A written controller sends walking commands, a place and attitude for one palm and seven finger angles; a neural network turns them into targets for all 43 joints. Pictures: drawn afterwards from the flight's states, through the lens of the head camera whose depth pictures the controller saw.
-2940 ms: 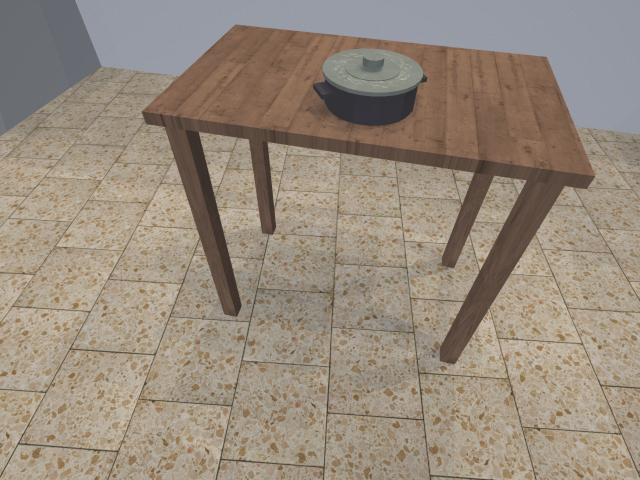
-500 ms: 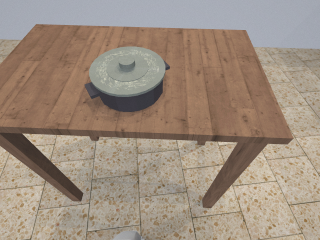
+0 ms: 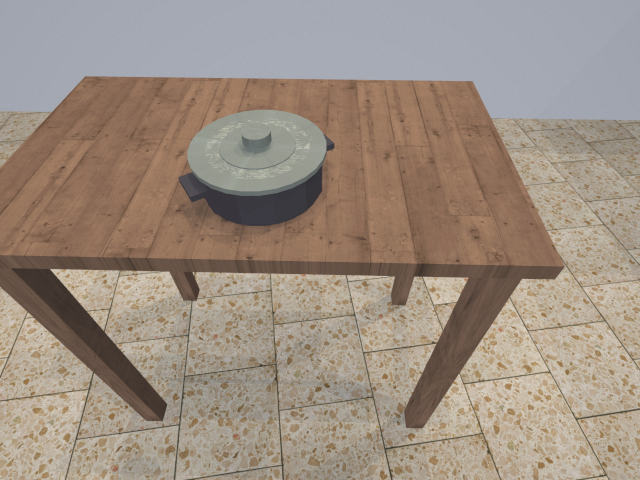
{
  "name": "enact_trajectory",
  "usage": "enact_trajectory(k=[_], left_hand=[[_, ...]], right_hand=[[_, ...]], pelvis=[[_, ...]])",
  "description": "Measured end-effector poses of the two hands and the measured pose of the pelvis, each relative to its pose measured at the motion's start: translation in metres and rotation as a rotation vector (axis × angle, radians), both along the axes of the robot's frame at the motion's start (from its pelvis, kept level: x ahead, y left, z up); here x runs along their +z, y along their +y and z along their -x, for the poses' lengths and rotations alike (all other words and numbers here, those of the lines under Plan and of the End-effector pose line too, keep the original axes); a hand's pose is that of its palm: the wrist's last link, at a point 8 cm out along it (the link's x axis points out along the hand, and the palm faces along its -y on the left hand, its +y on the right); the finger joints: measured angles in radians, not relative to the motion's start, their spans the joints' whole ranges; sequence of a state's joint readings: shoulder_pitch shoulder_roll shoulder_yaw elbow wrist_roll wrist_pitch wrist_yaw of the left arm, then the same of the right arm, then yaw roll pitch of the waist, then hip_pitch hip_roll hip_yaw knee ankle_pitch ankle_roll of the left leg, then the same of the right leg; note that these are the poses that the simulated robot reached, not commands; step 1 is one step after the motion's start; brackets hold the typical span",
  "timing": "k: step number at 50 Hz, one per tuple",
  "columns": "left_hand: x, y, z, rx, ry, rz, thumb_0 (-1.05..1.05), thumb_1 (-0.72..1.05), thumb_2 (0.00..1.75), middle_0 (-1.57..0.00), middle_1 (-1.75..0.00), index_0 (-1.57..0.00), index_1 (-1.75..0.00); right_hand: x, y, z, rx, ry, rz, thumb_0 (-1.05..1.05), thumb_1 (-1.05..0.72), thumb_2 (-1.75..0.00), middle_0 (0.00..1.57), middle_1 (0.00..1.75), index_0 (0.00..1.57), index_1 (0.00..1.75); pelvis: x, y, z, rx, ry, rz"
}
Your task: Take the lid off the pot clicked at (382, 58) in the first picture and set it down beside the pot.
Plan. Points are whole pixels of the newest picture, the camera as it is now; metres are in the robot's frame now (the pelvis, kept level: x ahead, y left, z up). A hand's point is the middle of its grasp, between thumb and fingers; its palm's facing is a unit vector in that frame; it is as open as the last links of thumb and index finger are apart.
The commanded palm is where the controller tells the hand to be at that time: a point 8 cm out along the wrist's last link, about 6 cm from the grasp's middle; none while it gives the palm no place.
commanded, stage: come to a stop and stand still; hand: left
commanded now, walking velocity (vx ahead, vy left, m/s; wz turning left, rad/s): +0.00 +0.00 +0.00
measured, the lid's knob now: (256, 135) +0.54 +0.12 +0.15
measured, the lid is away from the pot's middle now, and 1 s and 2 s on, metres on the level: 0.00 0.00 0.00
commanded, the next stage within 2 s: look again from close up in 0.32 s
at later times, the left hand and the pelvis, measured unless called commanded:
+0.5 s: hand out of the picture -0.01 +0.15 -0.18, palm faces +0.04 -0.99 -0.16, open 7.4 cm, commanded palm none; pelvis +0.01 +0.00 +0.00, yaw +0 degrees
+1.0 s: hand out of the picture +0.05 +0.23 -0.18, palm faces +0.00 -0.97 -0.24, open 7.4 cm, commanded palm none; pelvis +0.02 +0.04 -0.01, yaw -1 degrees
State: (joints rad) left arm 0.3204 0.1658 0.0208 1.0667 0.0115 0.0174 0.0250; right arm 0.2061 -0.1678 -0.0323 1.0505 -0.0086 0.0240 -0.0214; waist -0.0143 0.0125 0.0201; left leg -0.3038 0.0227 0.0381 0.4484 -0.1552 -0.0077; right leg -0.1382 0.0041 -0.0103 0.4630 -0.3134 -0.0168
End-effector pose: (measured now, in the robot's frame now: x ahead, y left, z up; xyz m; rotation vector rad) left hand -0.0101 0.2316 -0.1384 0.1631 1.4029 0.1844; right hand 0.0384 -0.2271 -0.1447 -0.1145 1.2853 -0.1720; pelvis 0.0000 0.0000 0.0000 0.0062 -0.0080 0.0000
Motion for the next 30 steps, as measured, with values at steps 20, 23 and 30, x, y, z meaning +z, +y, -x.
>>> enact_trajectory(k=[20, 23, 30], left_hand=[[-0.013, -0.043, 0.011, 0.042, 0.042, 0.085, 0.0, 0.91, 0.9, -0.2, -0.3, -0.2, -0.3], [-0.012, -0.038, 0.007, 0.023, 0.027, 0.066, 0.0, 0.91, 0.9, -0.2, -0.3, -0.2, -0.3], [-0.019, -0.007, -0.016, -0.01, -0.021, 0.043, 0.0, 0.91, 0.9, -0.2, -0.3, -0.2, -0.3]], right_hand=[[-0.001, 0.013, 0.065, -0.028, 0.207, -0.029, 0.01, -0.91, -0.9, 0.2, 0.3, 0.19, 0.3], [-0.004, 0.019, 0.055, -0.021, 0.184, -0.041, 0.01, -0.91, -0.9, 0.2, 0.3, 0.19, 0.3], [-0.007, 0.022, 0.029, -0.019, 0.081, 0.007, 0.03, -0.93, -0.9, 0.2, 0.3, 0.2, 0.3]], pelvis=[[0.001, -0.012, -0.01, 0.016, -0.022, 0.013], [-0.001, -0.008, -0.011, 0.005, -0.012, 0.027], [-0.01, 0.014, -0.018, 0.001, -0.005, 0.033]])
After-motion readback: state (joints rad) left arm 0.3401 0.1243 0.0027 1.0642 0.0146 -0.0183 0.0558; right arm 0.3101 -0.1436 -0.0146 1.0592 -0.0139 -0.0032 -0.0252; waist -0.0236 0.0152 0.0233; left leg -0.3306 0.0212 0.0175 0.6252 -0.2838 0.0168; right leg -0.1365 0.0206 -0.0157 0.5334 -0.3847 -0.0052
